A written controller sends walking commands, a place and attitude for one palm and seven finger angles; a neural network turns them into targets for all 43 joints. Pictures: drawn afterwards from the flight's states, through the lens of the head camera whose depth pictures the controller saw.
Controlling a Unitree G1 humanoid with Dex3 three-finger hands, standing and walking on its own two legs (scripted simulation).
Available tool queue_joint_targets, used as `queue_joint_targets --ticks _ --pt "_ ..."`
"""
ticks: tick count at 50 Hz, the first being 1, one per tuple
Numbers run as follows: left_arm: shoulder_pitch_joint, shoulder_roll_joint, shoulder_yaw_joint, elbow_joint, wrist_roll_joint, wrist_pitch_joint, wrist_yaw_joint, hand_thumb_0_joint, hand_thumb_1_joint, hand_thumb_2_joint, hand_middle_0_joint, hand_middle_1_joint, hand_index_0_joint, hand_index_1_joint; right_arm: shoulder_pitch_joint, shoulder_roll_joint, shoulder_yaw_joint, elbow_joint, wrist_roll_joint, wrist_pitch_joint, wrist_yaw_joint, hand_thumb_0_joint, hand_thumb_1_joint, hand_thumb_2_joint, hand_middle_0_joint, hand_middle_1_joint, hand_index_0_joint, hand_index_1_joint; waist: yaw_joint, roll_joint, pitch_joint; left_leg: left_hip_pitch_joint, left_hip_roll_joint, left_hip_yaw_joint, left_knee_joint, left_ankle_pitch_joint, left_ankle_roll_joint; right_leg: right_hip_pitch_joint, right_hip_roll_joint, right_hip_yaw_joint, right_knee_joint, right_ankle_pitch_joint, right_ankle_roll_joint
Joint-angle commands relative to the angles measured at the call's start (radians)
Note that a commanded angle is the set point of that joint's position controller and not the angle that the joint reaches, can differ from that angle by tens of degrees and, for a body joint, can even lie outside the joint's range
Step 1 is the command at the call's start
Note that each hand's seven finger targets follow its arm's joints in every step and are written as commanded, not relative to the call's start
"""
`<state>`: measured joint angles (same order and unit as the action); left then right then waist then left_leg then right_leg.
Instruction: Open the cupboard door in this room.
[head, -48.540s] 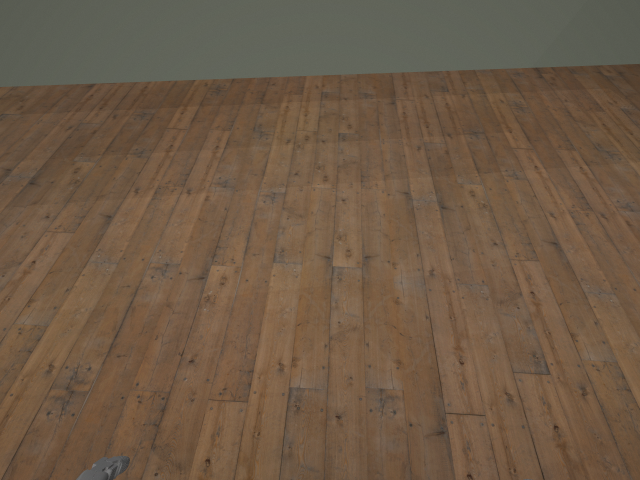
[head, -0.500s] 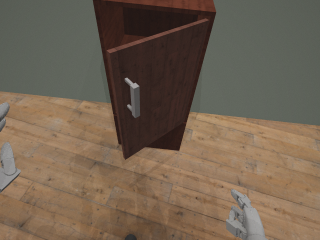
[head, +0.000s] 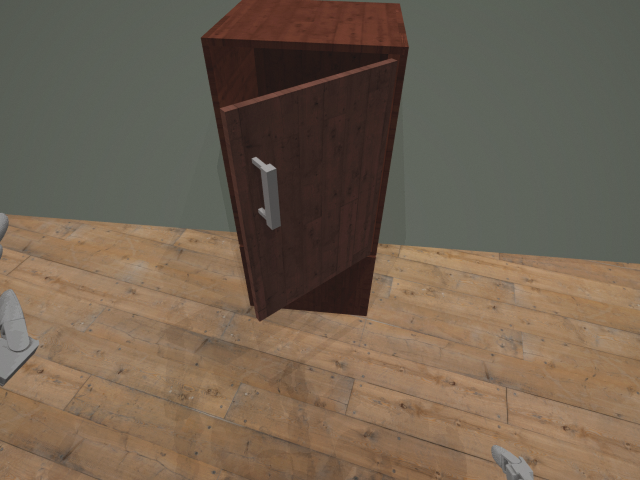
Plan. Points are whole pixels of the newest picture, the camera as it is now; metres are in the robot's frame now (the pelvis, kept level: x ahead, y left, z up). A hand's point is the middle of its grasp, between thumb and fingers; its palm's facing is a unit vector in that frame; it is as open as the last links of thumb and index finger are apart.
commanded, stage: stop stepping back and stand still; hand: left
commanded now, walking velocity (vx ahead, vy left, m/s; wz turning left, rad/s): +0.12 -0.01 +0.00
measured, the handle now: (265, 193) +0.63 +0.12 +0.03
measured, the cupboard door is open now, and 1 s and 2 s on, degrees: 44 44 44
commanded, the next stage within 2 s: let the arm hang, fingers relaxed in 0.12 s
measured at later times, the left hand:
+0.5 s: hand out of the picture +0.06 +0.16 -0.15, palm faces +0.06 -0.98 -0.17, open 7.3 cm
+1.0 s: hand out of the picture -0.02 +0.22 -0.15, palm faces +0.11 -0.95 -0.28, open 7.4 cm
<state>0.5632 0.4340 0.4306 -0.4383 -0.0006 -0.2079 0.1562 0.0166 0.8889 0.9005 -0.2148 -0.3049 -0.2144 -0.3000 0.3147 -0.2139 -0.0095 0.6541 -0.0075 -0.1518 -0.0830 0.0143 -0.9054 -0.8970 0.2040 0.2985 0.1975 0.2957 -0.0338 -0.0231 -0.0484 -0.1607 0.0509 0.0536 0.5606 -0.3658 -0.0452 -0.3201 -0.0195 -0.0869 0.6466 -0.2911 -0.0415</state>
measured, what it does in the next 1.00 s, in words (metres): stands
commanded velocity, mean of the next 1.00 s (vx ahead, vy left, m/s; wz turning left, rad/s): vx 0.01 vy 0.00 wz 0.00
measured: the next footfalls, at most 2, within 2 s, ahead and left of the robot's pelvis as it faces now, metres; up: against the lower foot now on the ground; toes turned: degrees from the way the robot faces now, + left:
none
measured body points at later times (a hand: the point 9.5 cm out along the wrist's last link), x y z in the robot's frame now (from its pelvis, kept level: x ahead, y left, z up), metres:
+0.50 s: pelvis -0.02 -0.01 -0.01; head -0.01 -0.01 +0.44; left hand +0.06 +0.21 -0.13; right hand +0.08 -0.24 -0.14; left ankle +0.00 +0.14 -0.72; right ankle +0.02 -0.11 -0.73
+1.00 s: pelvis -0.03 +0.00 +0.02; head -0.01 -0.01 +0.47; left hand -0.03 +0.27 -0.13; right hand +0.00 -0.23 -0.15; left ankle -0.01 +0.13 -0.73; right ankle +0.02 -0.11 -0.73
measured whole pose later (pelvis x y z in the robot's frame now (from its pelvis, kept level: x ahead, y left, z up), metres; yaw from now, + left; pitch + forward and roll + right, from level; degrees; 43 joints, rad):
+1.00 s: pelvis -0.03 +0.00 +0.02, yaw +5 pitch -2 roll +0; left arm 0.22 0.22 0.02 1.11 0.01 0.01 0.02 0.01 0.91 0.90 -0.20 -0.30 -0.20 -0.30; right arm 0.25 -0.19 -0.01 1.10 -0.02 0.02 -0.02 0.01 -0.91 -0.90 0.20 0.30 0.20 0.30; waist 0.00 0.03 0.05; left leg -0.21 -0.01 -0.01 0.41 -0.18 0.00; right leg -0.23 0.00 0.00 0.43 -0.18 -0.01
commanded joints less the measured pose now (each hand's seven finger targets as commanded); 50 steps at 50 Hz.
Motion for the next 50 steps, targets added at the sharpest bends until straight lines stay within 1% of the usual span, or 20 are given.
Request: queue_joint_targets --ticks 1,3,4,7,10,11,12,13,14,17,18,20,21,22,24,26,29,32,37,50 --pt "-0.118 0.196 0.132 -0.156 -0.002 -0.07 0.013 0.0 0.9 0.9 -0.2 -0.3 -0.2 -0.3 -0.156 -0.125 -0.059 -0.151 0.008 -0.045 0.009 0.0 -0.9 -0.9 0.2 0.3 0.2 0.3 0.04 -0.26 0.027 -0.388 -0.064 0.014 0.398 -0.147 0.077 0.17 -0.31 0.582 -0.405 -0.153 -0.117" --pt "-0.135 0.164 0.115 -0.132 -0.01 -0.073 -0.001 0.0 0.9 0.9 -0.2 -0.3 -0.2 -0.3 -0.149 -0.133 -0.063 -0.126 0.008 -0.034 0.015 0.0 -0.9 -0.9 0.2 0.3 0.2 0.3 0.025 -0.121 0.037 -0.397 -0.021 -0.072 0.592 -0.09 0.071 0.098 -0.324 0.558 -0.442 -0.186 -0.127" --pt "-0.136 0.172 0.121 -0.147 -0.013 -0.075 -0.003 0.0 0.9 0.9 -0.2 -0.3 -0.2 -0.3 -0.141 -0.114 -0.046 -0.129 0.004 -0.031 0.02 0.0 -0.9 -0.9 0.2 0.3 0.2 0.3 0.02 -0.089 0.035 -0.374 0.009 -0.076 0.529 -0.07 0.068 0.075 -0.328 0.497 -0.414 -0.148 -0.152" --pt "-0.119 0.14 0.1 -0.165 -0.014 -0.08 -0.005 0.0 0.9 0.9 -0.2 -0.3 -0.2 -0.3 -0.165 -0.077 -0.015 -0.141 -0.004 -0.022 0.014 0.0 -0.9 -0.9 0.2 0.3 0.2 0.3 0.022 -0.115 0.035 -0.125 0.019 -0.011 0.212 0.007 0.078 -0.085 -0.232 0.23 -0.389 -0.106 -0.095" --pt "-0.131 0.137 0.089 -0.205 -0.018 -0.075 0.007 0.0 0.9 0.9 -0.2 -0.3 -0.2 -0.3 -0.152 -0.095 -0.016 -0.144 -0.013 -0.035 -0.007 0.0 -0.9 -0.9 0.2 0.3 0.2 0.3 0.017 -0.001 0.034 0.023 -0.016 0.016 -0.092 0.049 0.078 -0.098 -0.158 0.182 -0.337 -0.267 -0.039" --pt "-0.15 -0.132 -0.304 0.541 0.059 0.146 -0.13 0.0 0.9 0.9 -0.2 -0.3 -0.2 -0.3 -0.026 -0.236 -0.072 0.11 -0.02 -0.01 0.105 0.0 -0.9 -0.9 0.2 0.3 0.2 0.3 -0.075 0.252 0.097 -0.028 0.127 -0.273 -0.034 0.245 0.147 -0.33 -0.115 0.053 0.058 -0.091 0.013" --pt "-0.121 -0.162 -0.293 0.539 0.033 0.217 -0.145 0.0 0.9 0.9 -0.2 -0.3 -0.2 -0.3 -0.017 -0.198 -0.06 0.047 -0.019 0.073 0.099 0.0 -0.9 -0.9 0.2 0.3 0.2 0.3 -0.038 0.396 0.093 -0.15 0.266 -0.435 -0.221 0.223 0.236 -0.302 0.002 0.038 0.297 -0.274 0.061" --pt "-0.122 -0.161 -0.294 0.515 0.034 0.226 -0.149 0.0 0.9 0.9 -0.2 -0.3 -0.2 -0.3 -0.045 -0.205 -0.063 -0.002 -0.025 0.083 0.085 0.0 -0.9 -0.9 0.2 0.3 0.2 0.3 -0.032 0.299 0.076 -0.192 0.299 -0.48 -0.238 0.279 0.282 -0.273 -0.011 0.128 0.424 -0.249 0.056" --pt "-0.166 -0.163 -0.315 0.514 0.043 0.226 -0.152 0.0 0.9 0.9 -0.2 -0.3 -0.2 -0.3 -0.104 -0.196 -0.058 -0.023 -0.041 0.075 0.076 0.0 -0.9 -0.9 0.2 0.3 0.2 0.3 -0.009 0.117 0.031 -0.261 0.288 -0.503 -0.213 0.246 0.292 -0.234 -0.031 0.143 0.435 -0.263 0.063" --pt "-0.275 -0.152 -0.338 0.689 0.034 0.213 -0.152 0.0 0.9 0.9 -0.2 -0.3 -0.2 -0.3 -0.094 -0.184 -0.039 0.01 -0.056 0.086 0.067 0.0 -0.9 -0.9 0.2 0.3 0.2 0.3 0.006 -0.023 -0.041 -0.088 0.207 -0.332 -0.102 0.715 0.244 -0.17 -0.002 0.111 0.296 -0.253 0.074" --pt "-0.281 -0.14 -0.346 0.754 0.034 0.216 -0.151 0.0 0.9 0.9 -0.2 -0.3 -0.2 -0.3 -0.107 -0.201 -0.038 0.02 -0.053 0.093 0.066 0.0 -0.9 -0.9 0.2 0.3 0.2 0.3 0.023 0.029 -0.045 -0.086 0.172 -0.268 -0.1 0.734 0.211 -0.117 0.017 0.078 0.229 -0.213 0.072" --pt "-0.215 -0.089 -0.342 0.899 0.027 0.206 -0.148 0.0 0.9 0.9 -0.2 -0.3 -0.2 -0.3 -0.145 -0.181 -0.032 0.056 -0.032 0.117 0.069 0.0 -0.9 -0.9 0.2 0.3 0.2 0.3 0.08 0.058 -0.046 -0.191 0.073 -0.165 -0.032 0.485 0.122 0.125 0.0 0.125 -0.08 0.058 0.06" --pt "-0.188 -0.028 -0.34 0.964 0.032 0.199 -0.144 0.0 0.9 0.9 -0.2 -0.3 -0.2 -0.3 -0.145 -0.11 -0.022 0.062 -0.015 0.128 0.072 0.0 -0.9 -0.9 0.2 0.3 0.2 0.3 0.078 -0.073 -0.045 -0.262 -0.041 -0.087 0.059 0.153 0.061 0.162 -0.126 0.347 -0.223 0.148 0.022" --pt "-0.214 0.022 -0.343 1.011 0.029 0.196 -0.145 0.0 0.9 0.9 -0.2 -0.3 -0.2 -0.3 -0.113 -0.076 -0.016 0.071 -0.009 0.143 0.074 0.0 -0.9 -0.9 0.2 0.3 0.2 0.3 0.046 -0.126 0.002 -0.257 -0.08 -0.052 0.114 -0.075 0.04 0.078 -0.258 0.496 -0.347 0.12 -0.031" --pt "-0.288 0.02 -0.362 1.082 0.029 0.202 -0.151 0.0 0.9 0.9 -0.2 -0.3 -0.2 -0.3 -0.05 -0.076 -0.022 0.134 -0.011 0.164 0.084 0.0 -0.9 -0.9 0.2 0.3 0.2 0.3 0.003 -0.013 0.031 -0.131 -0.064 -0.042 0.175 -0.093 0.052 -0.068 -0.247 0.444 -0.404 -0.169 -0.083" --pt "-0.326 -0.049 -0.371 1.165 0.022 0.197 -0.139 0.0 0.9 0.9 -0.2 -0.3 -0.2 -0.3 -0.05 -0.07 -0.02 0.187 -0.015 0.165 0.075 0.0 -0.9 -0.9 0.2 0.3 0.2 0.3 -0.003 -0.105 0.077 -0.115 -0.056 -0.069 0.141 0.052 0.059 -0.047 -0.161 0.364 -0.363 0.025 -0.071" --pt "-0.313 -0.111 -0.37 1.24 0.018 0.193 -0.132 0.0 0.9 0.9 -0.2 -0.3 -0.2 -0.3 -0.014 -0.054 -0.018 0.247 -0.019 0.157 0.068 0.0 -0.9 -0.9 0.2 0.3 0.2 0.3 -0.003 0.057 0.015 -0.006 -0.007 -0.115 -0.075 0.262 0.067 0.016 -0.099 0.227 -0.248 0.204 -0.023" --pt "-0.309 -0.124 -0.382 1.316 0.012 0.207 -0.132 0.0 0.9 0.9 -0.2 -0.3 -0.2 -0.3 -0.056 -0.077 -0.016 0.291 -0.024 0.156 0.064 0.0 -0.9 -0.9 0.2 0.3 0.2 0.3 0.031 0.185 0.061 -0.124 0.047 -0.184 -0.204 0.136 0.086 0.098 -0.043 0.174 -0.251 0.061 0.0" --pt "-0.321 -0.093 -0.381 1.415 0.013 0.205 -0.137 0.0 0.9 0.9 -0.2 -0.3 -0.2 -0.3 -0.022 -0.099 -0.026 0.344 -0.021 0.158 0.062 0.0 -0.9 -0.9 0.2 0.3 0.2 0.3 0.03 0.03 0.079 -0.121 0.029 -0.165 -0.245 0.016 0.082 0.107 -0.048 0.182 -0.312 -0.035 -0.006" --pt "-0.361 -0.062 -0.376 1.511 0.014 0.193 -0.133 0.0 0.9 0.9 -0.2 -0.3 -0.2 -0.3 -0.03 -0.112 -0.03 0.424 -0.019 0.149 0.062 0.0 -0.9 -0.9 0.2 0.3 0.2 0.3 0.025 -0.007 0.121 -0.067 0.021 -0.143 -0.247 0.104 0.081 0.073 -0.071 0.186 -0.339 -0.021 -0.008"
